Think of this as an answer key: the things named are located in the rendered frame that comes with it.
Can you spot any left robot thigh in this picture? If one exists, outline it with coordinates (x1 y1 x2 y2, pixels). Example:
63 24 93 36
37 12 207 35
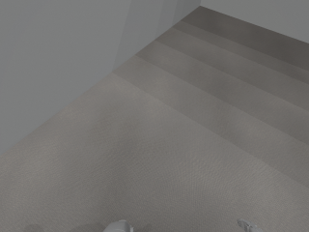
102 221 134 232

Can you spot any right robot hand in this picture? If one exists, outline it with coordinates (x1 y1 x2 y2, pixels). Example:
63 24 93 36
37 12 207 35
237 218 264 232

